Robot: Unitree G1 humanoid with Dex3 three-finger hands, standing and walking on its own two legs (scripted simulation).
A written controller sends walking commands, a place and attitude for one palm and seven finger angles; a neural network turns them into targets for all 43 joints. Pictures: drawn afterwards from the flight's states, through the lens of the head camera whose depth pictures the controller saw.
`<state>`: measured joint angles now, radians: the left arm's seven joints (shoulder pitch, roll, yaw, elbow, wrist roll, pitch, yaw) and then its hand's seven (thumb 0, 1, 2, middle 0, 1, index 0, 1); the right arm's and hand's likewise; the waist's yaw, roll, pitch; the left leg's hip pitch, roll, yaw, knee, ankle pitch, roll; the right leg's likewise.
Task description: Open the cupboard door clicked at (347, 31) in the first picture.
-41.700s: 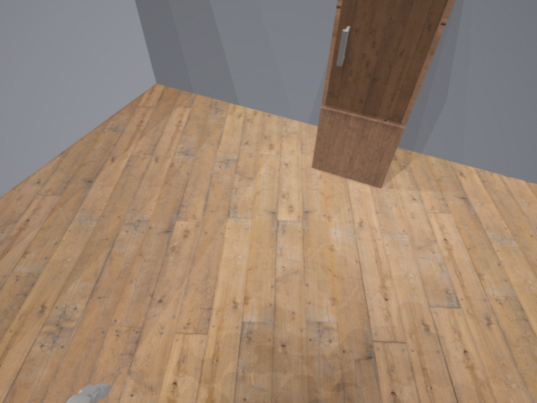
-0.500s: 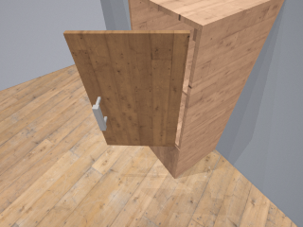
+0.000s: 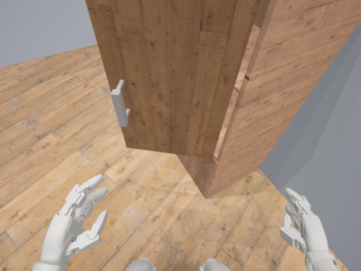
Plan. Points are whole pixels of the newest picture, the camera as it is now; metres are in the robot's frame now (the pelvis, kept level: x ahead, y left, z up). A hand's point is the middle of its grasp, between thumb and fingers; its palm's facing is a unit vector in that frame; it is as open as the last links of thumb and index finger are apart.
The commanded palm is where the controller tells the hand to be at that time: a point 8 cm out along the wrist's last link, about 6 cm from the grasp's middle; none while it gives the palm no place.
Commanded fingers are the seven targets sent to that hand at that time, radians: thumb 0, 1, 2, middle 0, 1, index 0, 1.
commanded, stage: raise the hand with hooked fingers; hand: left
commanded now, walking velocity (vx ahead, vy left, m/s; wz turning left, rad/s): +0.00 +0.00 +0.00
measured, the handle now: (122, 104) +0.55 +0.21 +0.01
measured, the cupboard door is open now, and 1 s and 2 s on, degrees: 52 52 52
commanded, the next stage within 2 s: move the hooked fingers beside the handle in 1.74 s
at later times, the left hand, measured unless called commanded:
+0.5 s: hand (65, 222) +0.21 +0.25 +0.01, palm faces -0.01 -1.00 -0.04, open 11.2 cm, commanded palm +0.19 +0.30 +0.01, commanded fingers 0.00 -0.13 0.46 -0.27 -0.96 -0.27 -0.96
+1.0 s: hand (47, 206) +0.24 +0.30 +0.00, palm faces -0.03 -1.00 -0.07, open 13.8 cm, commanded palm +0.22 +0.34 +0.02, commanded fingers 0.00 -0.50 0.30 -0.30 -1.20 -0.30 -1.20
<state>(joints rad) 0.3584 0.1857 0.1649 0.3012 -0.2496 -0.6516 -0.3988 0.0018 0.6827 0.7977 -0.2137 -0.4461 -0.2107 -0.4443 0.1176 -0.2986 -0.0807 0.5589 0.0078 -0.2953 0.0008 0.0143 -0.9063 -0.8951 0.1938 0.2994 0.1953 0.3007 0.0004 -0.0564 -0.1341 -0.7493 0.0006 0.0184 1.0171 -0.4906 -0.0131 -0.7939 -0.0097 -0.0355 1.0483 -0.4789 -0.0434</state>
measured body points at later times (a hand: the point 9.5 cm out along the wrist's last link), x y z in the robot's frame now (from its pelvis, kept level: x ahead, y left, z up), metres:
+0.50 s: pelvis -0.03 +0.03 -0.03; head +0.06 +0.04 +0.41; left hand +0.21 +0.30 +0.01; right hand +0.12 -0.20 -0.12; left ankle +0.00 +0.13 -0.67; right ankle +0.02 -0.09 -0.67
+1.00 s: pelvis -0.02 +0.04 -0.03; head +0.07 +0.07 +0.41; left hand +0.24 +0.35 +0.01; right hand +0.17 -0.19 -0.09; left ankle +0.00 +0.13 -0.67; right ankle +0.02 -0.09 -0.67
